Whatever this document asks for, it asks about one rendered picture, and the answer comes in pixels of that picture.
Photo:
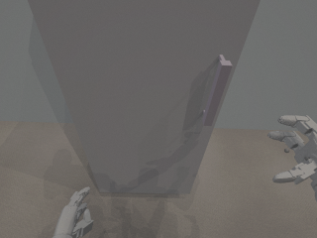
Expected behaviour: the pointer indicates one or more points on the left robot hand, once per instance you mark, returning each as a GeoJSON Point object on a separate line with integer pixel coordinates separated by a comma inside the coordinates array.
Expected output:
{"type": "Point", "coordinates": [68, 220]}

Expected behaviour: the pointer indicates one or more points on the fridge door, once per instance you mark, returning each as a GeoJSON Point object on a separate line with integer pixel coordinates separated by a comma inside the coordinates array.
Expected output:
{"type": "Point", "coordinates": [136, 76]}

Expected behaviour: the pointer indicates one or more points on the right robot hand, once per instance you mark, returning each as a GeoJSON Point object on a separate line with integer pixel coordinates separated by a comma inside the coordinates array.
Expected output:
{"type": "Point", "coordinates": [304, 169]}

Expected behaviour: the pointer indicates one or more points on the handle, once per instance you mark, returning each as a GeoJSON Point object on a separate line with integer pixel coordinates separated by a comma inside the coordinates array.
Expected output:
{"type": "Point", "coordinates": [217, 89]}

